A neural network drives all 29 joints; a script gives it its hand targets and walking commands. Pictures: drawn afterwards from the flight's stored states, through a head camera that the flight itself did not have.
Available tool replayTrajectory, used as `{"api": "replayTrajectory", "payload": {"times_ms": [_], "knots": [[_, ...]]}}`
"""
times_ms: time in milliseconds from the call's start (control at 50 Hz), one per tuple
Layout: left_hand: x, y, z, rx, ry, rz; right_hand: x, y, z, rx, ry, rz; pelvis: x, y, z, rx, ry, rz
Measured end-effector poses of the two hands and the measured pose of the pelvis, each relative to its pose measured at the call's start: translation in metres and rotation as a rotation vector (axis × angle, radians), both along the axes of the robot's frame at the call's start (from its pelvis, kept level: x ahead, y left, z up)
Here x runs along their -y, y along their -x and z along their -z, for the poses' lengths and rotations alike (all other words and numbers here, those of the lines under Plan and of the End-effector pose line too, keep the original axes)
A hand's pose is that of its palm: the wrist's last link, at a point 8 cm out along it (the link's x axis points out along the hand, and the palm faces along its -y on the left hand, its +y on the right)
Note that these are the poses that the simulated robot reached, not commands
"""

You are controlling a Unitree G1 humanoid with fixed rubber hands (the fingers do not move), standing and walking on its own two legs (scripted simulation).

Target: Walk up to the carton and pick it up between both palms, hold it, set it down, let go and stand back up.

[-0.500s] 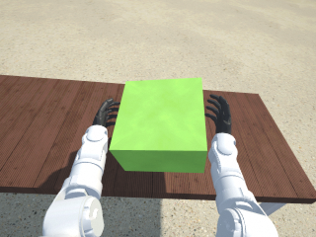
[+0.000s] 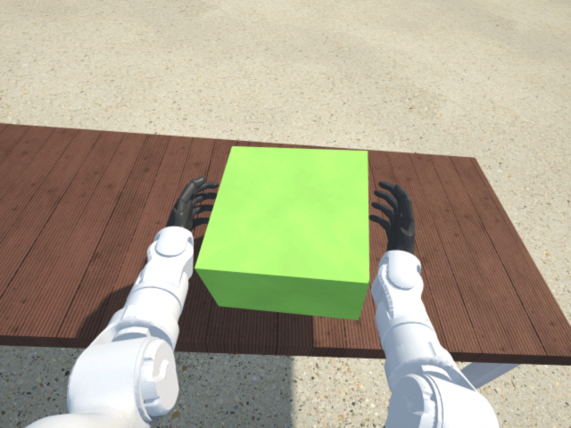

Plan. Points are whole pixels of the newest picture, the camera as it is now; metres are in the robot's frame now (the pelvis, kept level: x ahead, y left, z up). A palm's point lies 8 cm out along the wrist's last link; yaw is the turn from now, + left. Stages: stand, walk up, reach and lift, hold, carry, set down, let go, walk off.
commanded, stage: set down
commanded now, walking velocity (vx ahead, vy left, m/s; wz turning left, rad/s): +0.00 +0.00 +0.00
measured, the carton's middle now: (292, 229) +0.44 -0.03 +0.02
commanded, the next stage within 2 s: none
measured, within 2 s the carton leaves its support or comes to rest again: rests again in 1.16 s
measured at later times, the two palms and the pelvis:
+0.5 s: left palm (187, 221) +0.43 +0.14 +0.04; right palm (391, 247) +0.37 -0.18 +0.06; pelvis +0.00 +0.00 +0.00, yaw +0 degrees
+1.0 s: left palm (194, 219) +0.46 +0.14 +0.02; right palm (386, 257) +0.38 -0.18 +0.02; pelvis +0.00 +0.01 -0.01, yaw +0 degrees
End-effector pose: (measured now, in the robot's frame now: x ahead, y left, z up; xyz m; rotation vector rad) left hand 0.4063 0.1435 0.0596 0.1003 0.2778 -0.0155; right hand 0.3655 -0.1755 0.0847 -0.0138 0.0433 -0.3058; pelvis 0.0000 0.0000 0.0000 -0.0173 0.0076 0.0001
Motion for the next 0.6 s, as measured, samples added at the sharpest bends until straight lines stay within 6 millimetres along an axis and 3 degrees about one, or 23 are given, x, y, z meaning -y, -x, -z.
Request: {"api": "replayTrajectory", "payload": {"times_ms": [600], "knots": [[0.0,-0.029,0.022,-0.03,0.012,0.052,0.0,-0.012,0.033,-0.087,-0.011,0.052,-0.005,-0.003,0.002,-0.142,0.005,-0.003]]}}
